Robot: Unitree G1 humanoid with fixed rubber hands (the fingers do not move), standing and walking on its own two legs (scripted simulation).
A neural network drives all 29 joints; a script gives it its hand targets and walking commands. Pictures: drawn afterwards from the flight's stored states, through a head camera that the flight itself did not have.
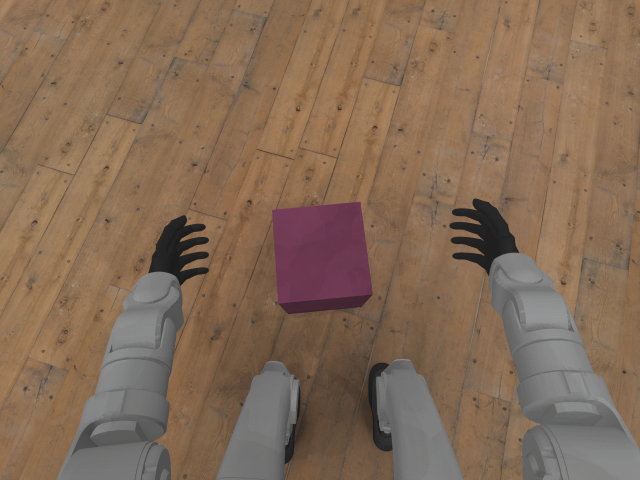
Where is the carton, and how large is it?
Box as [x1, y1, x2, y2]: [272, 202, 372, 313]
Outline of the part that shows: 360,202 272,210 278,303 288,313 361,306 372,294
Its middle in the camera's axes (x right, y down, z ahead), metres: +0.00 +0.05 +0.95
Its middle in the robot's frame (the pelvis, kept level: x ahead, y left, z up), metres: +0.48 +0.03 -0.54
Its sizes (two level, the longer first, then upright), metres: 0.210 0.200 0.250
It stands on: the floor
